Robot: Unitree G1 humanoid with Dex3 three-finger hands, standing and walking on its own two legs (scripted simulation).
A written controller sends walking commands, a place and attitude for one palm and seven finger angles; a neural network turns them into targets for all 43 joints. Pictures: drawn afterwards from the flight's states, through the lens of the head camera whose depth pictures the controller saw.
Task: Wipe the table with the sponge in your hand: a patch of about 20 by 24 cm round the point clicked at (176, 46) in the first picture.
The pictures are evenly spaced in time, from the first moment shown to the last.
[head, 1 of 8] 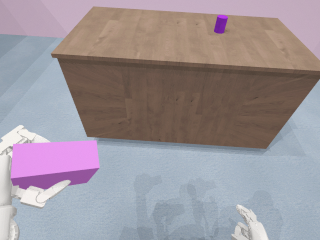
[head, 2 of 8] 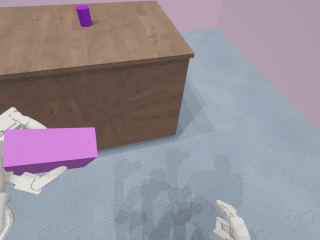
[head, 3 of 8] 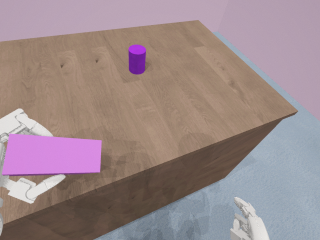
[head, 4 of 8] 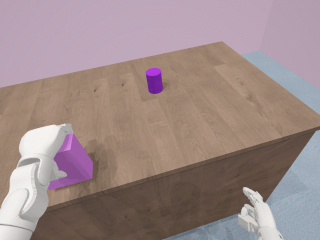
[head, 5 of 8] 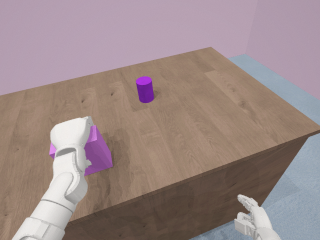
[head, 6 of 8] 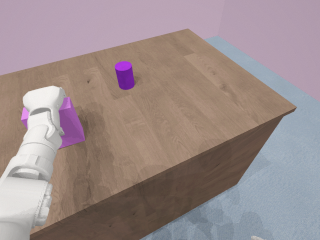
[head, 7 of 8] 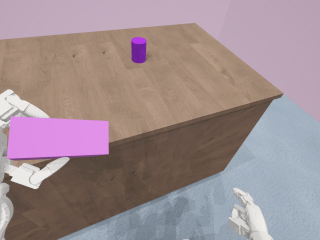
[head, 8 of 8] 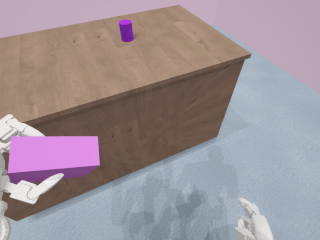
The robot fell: no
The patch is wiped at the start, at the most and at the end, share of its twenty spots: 0.00 1.00 1.00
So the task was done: yes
